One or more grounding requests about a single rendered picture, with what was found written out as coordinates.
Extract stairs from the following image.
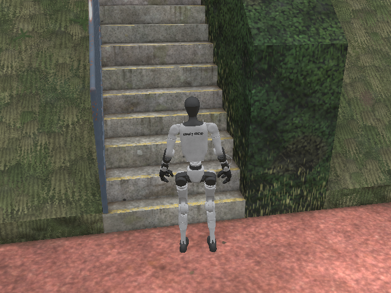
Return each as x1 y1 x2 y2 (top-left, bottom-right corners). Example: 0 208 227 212
99 0 246 233

